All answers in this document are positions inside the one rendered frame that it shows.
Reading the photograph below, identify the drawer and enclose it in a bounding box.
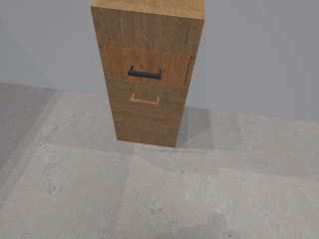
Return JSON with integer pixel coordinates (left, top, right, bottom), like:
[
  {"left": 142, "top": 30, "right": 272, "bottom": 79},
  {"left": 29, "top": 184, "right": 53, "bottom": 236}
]
[{"left": 104, "top": 46, "right": 190, "bottom": 87}]

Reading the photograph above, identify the cabinet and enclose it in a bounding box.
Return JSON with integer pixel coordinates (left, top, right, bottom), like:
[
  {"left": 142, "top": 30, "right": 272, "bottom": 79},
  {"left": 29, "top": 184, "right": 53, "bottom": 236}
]
[{"left": 90, "top": 0, "right": 205, "bottom": 148}]

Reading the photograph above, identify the handle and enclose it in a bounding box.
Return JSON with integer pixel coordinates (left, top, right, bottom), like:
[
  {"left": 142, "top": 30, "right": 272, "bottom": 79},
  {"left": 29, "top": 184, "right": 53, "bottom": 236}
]
[
  {"left": 128, "top": 65, "right": 162, "bottom": 80},
  {"left": 130, "top": 99, "right": 160, "bottom": 107}
]

